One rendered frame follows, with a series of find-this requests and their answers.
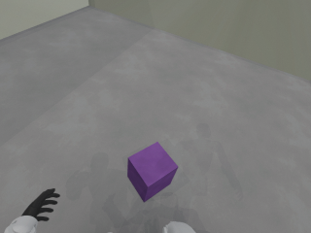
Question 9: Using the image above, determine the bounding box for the robot left hand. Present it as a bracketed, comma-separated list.
[21, 188, 60, 221]

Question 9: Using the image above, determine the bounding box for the robot left forearm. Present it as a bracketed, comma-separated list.
[4, 216, 38, 233]

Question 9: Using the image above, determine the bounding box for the robot right thigh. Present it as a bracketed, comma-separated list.
[162, 221, 195, 233]

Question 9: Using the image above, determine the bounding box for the carton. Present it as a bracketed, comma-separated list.
[127, 142, 178, 202]

